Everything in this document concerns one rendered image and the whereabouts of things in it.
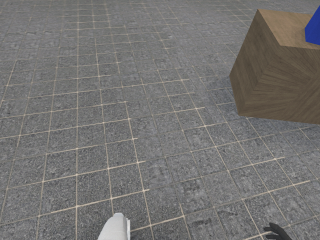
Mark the pedestal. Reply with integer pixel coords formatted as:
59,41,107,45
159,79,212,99
229,9,320,125

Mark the robot left thigh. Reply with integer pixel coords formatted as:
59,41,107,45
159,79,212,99
97,215,131,240

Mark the left robot shin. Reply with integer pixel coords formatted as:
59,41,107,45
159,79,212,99
113,212,124,216

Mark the right robot hand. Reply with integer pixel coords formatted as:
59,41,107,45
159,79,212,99
263,222,292,240

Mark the carton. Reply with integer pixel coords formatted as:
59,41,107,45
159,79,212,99
304,5,320,45

